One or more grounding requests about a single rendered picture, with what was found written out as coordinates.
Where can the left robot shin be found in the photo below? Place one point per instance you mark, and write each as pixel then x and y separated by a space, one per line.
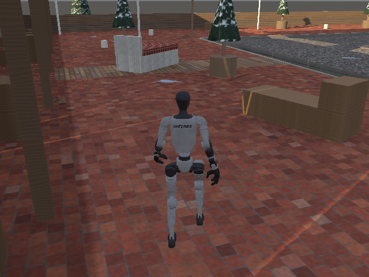
pixel 171 216

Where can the robot head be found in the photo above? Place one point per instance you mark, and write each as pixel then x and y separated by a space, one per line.
pixel 183 101

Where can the robot left forearm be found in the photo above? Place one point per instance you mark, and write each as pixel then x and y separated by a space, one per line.
pixel 157 150

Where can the robot left upper arm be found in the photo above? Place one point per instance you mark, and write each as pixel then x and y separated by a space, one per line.
pixel 162 131

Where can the robot right forearm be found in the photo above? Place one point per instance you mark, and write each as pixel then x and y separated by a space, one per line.
pixel 211 157

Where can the robot right hand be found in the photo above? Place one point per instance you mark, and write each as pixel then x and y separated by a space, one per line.
pixel 216 176

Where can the robot right upper arm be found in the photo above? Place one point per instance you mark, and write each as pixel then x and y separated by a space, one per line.
pixel 201 121

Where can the robot left hand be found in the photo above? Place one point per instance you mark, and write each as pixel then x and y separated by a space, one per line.
pixel 157 158

